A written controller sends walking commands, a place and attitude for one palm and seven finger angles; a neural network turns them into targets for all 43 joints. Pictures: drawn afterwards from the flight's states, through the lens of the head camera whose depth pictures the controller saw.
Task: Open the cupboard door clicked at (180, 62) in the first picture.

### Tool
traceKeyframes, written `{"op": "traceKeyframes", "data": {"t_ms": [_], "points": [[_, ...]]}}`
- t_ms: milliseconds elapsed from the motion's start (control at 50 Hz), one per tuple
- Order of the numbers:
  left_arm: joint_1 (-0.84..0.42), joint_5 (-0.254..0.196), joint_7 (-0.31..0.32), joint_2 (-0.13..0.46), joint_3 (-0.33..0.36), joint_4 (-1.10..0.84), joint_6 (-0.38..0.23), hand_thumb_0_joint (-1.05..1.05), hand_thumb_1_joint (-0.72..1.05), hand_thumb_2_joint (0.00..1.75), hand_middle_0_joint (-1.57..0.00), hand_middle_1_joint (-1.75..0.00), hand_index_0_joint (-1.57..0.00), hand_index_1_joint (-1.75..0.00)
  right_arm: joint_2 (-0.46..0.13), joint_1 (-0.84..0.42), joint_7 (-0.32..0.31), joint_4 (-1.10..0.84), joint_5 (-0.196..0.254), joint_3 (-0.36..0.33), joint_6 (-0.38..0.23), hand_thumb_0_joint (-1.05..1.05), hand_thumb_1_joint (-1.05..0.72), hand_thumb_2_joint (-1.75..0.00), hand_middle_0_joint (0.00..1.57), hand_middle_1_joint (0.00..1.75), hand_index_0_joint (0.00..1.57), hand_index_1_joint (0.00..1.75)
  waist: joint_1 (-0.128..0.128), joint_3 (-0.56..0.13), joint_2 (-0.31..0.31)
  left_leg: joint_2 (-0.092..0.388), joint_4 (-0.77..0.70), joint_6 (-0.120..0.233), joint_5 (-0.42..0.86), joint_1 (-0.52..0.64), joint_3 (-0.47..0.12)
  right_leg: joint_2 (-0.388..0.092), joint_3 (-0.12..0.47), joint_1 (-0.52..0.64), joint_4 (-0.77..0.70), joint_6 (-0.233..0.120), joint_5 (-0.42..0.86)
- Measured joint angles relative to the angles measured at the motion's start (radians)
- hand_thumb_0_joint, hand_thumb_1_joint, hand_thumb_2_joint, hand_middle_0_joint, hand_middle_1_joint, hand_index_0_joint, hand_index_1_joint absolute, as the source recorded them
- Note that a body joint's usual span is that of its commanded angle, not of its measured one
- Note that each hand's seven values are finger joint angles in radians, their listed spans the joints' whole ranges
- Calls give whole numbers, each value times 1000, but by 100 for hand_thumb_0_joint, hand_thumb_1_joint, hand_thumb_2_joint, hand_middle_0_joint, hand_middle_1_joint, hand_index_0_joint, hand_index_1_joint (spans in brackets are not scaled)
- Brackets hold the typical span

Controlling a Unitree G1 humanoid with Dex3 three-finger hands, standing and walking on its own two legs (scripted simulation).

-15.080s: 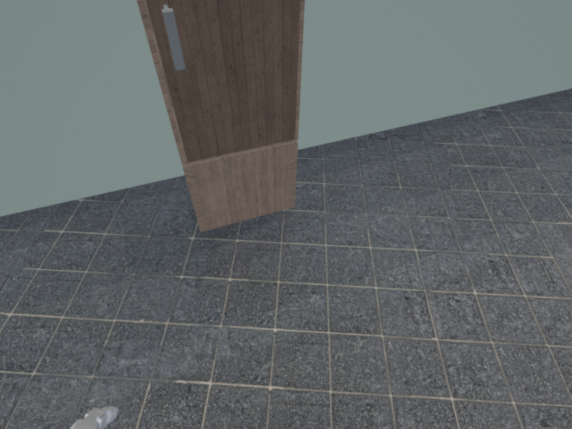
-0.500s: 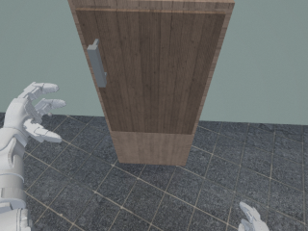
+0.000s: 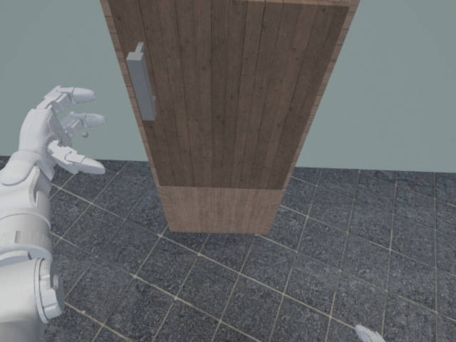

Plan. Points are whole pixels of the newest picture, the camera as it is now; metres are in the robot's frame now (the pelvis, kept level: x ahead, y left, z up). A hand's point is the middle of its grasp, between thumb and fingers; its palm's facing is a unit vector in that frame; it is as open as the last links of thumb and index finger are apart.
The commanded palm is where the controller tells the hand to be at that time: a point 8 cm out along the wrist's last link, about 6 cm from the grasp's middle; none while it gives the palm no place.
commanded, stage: move the hooked fingers beside the handle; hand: left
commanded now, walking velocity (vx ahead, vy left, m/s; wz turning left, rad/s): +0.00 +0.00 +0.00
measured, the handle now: (145, 82) +0.59 +0.18 +0.11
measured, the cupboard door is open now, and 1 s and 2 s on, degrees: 0 0 0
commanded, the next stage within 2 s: slide the fingers in behind the handle in 1.46 s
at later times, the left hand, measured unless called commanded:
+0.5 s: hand (105, 103) +0.50 +0.23 +0.13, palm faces -0.01 -1.00 +0.01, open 14.0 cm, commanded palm +0.49 +0.28 +0.12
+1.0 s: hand (108, 96) +0.54 +0.24 +0.11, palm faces +0.00 -1.00 -0.02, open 14.0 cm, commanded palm +0.52 +0.29 +0.11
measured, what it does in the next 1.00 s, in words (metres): stands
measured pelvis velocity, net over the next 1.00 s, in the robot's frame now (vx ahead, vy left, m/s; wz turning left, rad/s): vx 0.02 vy -0.01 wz -0.05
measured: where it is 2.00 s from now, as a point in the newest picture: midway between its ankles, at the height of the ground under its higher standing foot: outside the picture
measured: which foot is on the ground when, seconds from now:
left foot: down 0.00-1.00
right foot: down 0.00-1.00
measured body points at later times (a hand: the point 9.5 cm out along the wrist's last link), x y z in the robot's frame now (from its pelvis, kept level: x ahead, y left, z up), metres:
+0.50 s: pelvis +0.01 +0.00 -0.01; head +0.10 +0.01 +0.43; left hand +0.50 +0.29 +0.13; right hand +0.00 -0.28 -0.11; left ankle +0.01 +0.08 -0.72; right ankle +0.00 -0.11 -0.72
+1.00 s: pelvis +0.02 -0.01 -0.01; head +0.15 +0.01 +0.42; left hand +0.54 +0.30 +0.11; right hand -0.03 -0.28 -0.11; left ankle +0.01 +0.08 -0.72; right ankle +0.00 -0.11 -0.72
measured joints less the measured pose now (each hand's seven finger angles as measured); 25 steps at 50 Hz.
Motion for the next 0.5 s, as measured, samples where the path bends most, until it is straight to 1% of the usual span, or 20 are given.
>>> {"op": "traceKeyframes", "data": {"t_ms": [120, 240, 380, 500], "points": [[-76, 29, 16, 25, 7, 89, -20, -1, -50, 30, -30, -120, -30, -120, 1, 14, 10, 3, -9, 1, 24, 0, -91, -90, 20, 30, 20, 30, -18, -1, -2, 0, 14, 4, -6, -34, 4, -1, 4, -34, 12, 4, -3], [-138, 42, 22, 44, 12, 148, -54, -1, -50, 30, -30, -120, -30, -120, -2, 39, 16, 20, -16, -3, 51, 0, -91, -90, 20, 30, 20, 30, -34, -2, -2, 3, 30, 4, -14, -64, 4, 2, 4, -62, 22, 5, -7], [-215, 68, 32, 82, 23, 225, -58, -1, -50, 30, -30, -120, -30, -120, -8, 62, 19, 30, -22, -8, 82, 0, -91, -90, 20, 30, 20, 30, -62, -5, 1, 11, 47, 2, -21, -102, 3, 9, 3, -98, 32, 2, -10], [-262, 90, 36, 125, 61, 274, -65, -1, -50, 30, -30, -120, -30, -120, -11, 77, 20, 26, -26, -6, 109, 0, -91, -90, 20, 30, 20, 30, -86, -9, -1, 22, 60, -2, -27, -130, 7, 20, 8, -127, 41, -2, -11]]}}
